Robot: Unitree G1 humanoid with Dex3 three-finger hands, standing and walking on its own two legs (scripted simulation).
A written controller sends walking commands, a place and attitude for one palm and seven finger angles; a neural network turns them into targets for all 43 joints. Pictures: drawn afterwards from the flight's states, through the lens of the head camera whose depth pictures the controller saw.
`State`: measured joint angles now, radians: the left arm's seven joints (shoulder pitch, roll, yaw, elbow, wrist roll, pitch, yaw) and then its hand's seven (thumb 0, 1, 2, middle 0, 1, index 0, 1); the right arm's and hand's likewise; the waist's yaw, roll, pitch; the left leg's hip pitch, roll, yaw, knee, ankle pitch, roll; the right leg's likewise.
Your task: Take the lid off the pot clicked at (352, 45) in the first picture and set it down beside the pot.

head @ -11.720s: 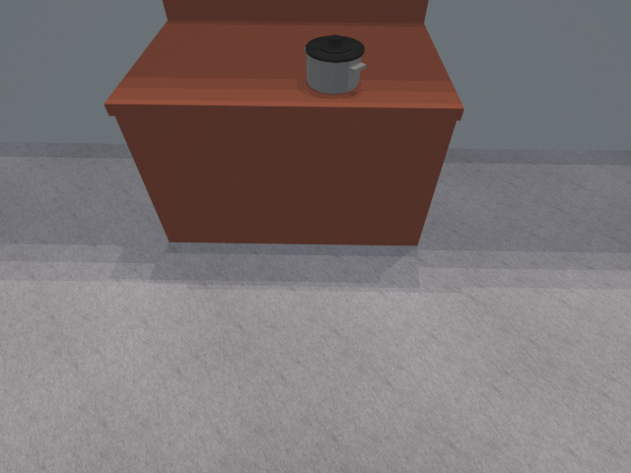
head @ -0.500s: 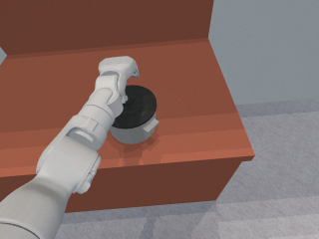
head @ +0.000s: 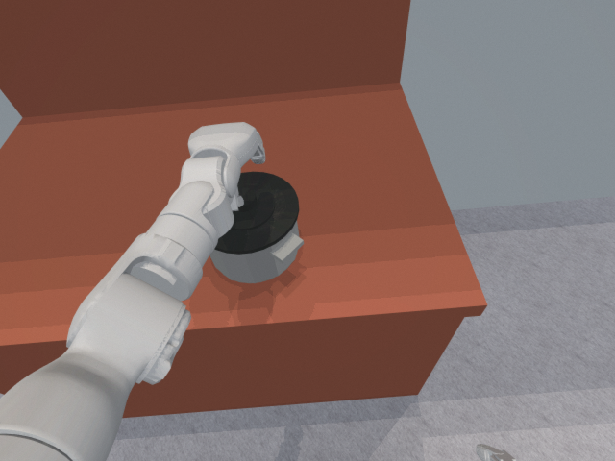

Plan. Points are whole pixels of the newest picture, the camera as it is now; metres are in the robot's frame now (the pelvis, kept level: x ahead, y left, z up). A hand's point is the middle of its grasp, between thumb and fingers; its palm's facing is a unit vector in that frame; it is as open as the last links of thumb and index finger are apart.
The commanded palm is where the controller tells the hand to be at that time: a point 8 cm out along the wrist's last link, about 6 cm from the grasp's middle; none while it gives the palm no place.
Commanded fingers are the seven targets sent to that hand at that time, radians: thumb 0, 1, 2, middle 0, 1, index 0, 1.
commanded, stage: move the open hand above the knob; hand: left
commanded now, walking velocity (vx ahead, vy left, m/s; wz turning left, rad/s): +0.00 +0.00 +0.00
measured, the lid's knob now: (243, 199) +0.52 +0.10 +0.02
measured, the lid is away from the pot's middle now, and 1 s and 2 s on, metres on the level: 0.00 0.00 0.00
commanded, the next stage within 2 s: lower the open fingers around the knob in 0.32 s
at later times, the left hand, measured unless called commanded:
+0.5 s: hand (223, 184) +0.48 +0.11 +0.10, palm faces -0.33 -0.05 -0.94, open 10.1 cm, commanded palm +0.48 +0.11 +0.15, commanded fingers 0.00 -0.27 1.36 -0.83 -0.08 -0.83 -0.08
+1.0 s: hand (233, 197) +0.49 +0.10 +0.06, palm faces -0.35 -0.06 -0.93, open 10.1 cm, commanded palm +0.49 +0.10 +0.11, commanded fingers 0.00 -0.27 1.36 -0.83 -0.08 -0.83 -0.08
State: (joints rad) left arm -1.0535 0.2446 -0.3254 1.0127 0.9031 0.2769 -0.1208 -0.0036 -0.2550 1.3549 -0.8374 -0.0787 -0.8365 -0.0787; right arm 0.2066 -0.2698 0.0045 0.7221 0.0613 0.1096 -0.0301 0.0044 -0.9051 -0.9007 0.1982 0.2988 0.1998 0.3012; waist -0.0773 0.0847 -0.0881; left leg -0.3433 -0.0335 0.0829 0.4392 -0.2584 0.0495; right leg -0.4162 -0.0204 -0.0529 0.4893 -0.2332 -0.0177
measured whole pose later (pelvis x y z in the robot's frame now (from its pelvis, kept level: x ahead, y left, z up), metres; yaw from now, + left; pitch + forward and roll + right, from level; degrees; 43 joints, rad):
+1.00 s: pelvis +0.01 +0.02 +0.00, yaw -1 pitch +14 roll +0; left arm -1.09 0.23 -0.30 1.16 0.89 0.27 -0.07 0.00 -0.25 1.36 -0.83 -0.08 -0.83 -0.08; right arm 0.25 -0.25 0.00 0.77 0.05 0.10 -0.02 0.00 -0.90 -0.90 0.20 0.30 0.20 0.30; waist -0.11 0.07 -0.09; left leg -0.43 -0.04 0.10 0.48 -0.29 0.07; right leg -0.50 -0.03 -0.04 0.50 -0.24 0.00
